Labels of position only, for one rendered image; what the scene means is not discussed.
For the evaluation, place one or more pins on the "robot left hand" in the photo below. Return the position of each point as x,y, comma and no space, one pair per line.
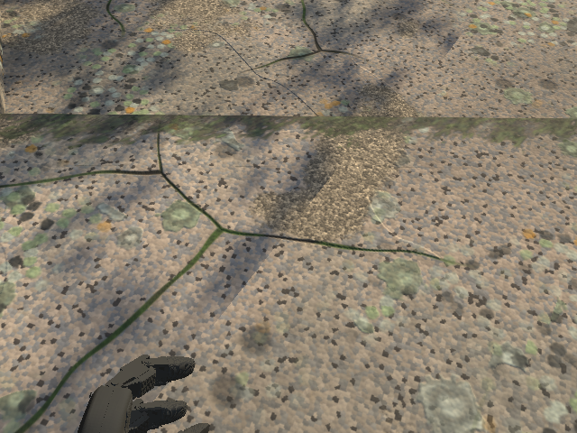
111,408

